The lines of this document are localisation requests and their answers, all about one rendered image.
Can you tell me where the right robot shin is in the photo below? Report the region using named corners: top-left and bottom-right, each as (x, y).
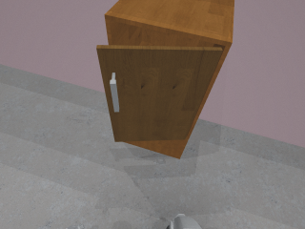
top-left (175, 214), bottom-right (185, 218)

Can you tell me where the handle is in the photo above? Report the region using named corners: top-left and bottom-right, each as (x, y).
top-left (110, 73), bottom-right (119, 113)

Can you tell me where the robot right thigh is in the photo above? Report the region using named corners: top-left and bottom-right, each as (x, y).
top-left (169, 216), bottom-right (202, 229)

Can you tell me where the cupboard door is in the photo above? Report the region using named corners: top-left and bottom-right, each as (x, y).
top-left (96, 45), bottom-right (223, 142)

